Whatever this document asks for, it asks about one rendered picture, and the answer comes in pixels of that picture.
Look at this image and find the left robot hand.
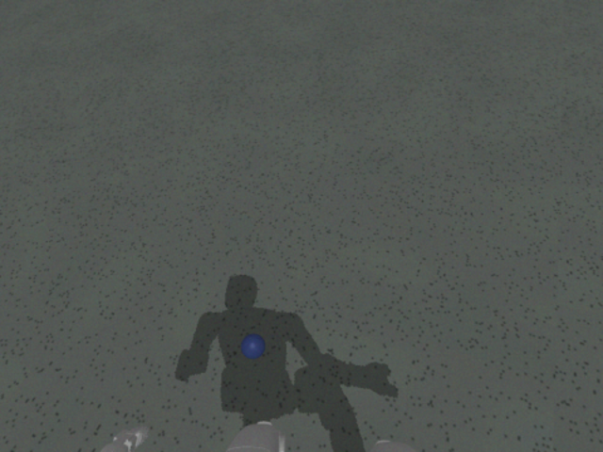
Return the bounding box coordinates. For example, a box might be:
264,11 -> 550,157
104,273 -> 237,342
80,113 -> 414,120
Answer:
100,427 -> 149,452

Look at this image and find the ball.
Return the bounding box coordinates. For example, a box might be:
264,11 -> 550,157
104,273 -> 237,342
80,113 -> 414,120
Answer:
241,333 -> 265,359

